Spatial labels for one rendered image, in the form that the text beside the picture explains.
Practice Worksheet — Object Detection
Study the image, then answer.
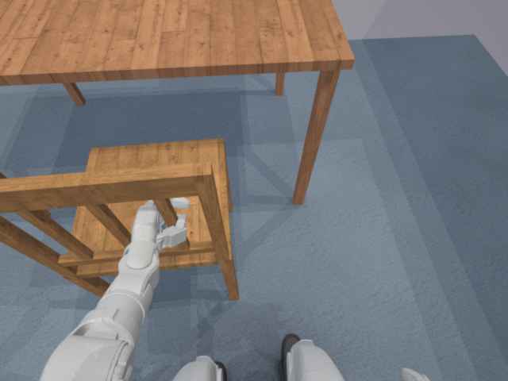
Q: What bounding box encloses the left robot forearm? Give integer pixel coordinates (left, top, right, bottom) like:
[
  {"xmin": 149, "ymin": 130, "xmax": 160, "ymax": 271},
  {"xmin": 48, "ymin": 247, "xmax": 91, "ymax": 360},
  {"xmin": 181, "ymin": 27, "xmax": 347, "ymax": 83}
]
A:
[{"xmin": 40, "ymin": 241, "xmax": 160, "ymax": 381}]

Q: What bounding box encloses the table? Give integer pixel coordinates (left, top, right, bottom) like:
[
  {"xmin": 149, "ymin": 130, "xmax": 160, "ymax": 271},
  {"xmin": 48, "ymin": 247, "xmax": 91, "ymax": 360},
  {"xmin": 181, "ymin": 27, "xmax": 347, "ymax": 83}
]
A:
[{"xmin": 0, "ymin": 0, "xmax": 355, "ymax": 217}]

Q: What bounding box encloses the right robot thigh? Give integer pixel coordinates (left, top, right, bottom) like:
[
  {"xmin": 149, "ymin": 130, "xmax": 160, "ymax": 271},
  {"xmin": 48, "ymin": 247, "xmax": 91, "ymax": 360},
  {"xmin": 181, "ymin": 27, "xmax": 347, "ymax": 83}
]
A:
[{"xmin": 287, "ymin": 345, "xmax": 344, "ymax": 381}]

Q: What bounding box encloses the robot left upper arm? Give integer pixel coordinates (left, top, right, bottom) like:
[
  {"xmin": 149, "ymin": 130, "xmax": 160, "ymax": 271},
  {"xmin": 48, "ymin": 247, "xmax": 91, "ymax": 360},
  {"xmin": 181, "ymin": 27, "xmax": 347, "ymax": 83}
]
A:
[{"xmin": 44, "ymin": 335, "xmax": 135, "ymax": 381}]

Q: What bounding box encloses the robot left hand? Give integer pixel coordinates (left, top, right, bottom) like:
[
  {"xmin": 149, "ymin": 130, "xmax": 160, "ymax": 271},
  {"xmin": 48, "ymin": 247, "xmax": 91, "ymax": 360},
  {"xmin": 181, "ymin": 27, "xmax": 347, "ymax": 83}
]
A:
[{"xmin": 131, "ymin": 197, "xmax": 191, "ymax": 251}]

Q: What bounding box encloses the chair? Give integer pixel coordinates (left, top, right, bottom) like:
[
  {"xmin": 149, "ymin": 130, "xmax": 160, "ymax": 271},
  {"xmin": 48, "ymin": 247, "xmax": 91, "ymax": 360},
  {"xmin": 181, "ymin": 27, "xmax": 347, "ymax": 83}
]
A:
[{"xmin": 0, "ymin": 138, "xmax": 239, "ymax": 301}]

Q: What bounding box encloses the robot right foot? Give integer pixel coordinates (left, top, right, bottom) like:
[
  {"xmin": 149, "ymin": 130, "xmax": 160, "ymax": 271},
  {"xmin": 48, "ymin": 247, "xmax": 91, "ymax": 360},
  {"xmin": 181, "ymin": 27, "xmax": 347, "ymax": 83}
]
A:
[{"xmin": 282, "ymin": 333, "xmax": 300, "ymax": 381}]

